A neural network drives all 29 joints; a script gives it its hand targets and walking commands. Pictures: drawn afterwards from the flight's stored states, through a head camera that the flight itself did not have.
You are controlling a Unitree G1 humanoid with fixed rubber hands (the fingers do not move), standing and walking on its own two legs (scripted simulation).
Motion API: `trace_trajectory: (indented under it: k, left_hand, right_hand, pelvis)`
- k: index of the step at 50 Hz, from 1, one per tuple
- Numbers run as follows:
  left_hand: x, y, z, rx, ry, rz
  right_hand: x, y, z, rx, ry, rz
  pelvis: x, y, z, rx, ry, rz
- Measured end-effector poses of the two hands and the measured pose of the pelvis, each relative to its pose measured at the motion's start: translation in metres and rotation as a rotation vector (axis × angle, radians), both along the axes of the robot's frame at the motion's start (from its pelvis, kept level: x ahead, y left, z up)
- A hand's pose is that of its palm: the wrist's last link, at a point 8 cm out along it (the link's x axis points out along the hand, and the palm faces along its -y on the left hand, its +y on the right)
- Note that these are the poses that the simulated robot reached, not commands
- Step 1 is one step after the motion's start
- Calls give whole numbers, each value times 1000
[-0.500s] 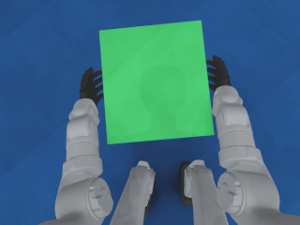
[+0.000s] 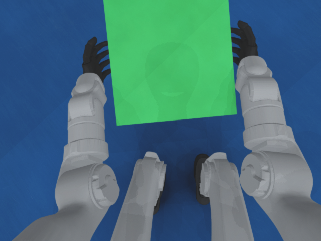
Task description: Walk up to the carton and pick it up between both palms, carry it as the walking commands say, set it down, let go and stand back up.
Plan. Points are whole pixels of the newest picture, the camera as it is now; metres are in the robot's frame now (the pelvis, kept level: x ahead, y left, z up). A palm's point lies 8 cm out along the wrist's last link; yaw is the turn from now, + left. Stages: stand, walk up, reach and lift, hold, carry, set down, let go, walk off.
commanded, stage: set down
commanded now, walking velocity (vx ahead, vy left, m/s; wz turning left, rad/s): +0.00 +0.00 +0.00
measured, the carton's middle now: (168, 64) +0.53 +0.04 -0.17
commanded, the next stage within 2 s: none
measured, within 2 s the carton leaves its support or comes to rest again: rests again in 1.84 s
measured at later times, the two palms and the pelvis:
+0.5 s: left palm (108, 75) +0.50 +0.21 -0.17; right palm (233, 61) +0.54 -0.13 -0.18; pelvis +0.00 +0.00 -0.06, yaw +0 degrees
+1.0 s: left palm (117, 76) +0.52 +0.21 -0.26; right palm (225, 64) +0.56 -0.13 -0.27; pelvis -0.01 +0.01 -0.12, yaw +1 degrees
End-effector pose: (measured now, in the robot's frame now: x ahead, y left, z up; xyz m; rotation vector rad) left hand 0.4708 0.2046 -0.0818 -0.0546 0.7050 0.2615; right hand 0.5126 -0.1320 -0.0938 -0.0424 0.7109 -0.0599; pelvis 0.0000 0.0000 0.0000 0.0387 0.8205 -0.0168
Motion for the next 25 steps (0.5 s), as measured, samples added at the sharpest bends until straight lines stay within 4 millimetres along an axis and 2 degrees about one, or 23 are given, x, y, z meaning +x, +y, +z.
trace_trajectory:
  k: [25]
  left_hand:
    - [25,3,-90,9,4,-11]
  right_hand:
    - [29,3,-91,-9,6,11]
  pelvis:
    - [-4,2,-63,1,28,7]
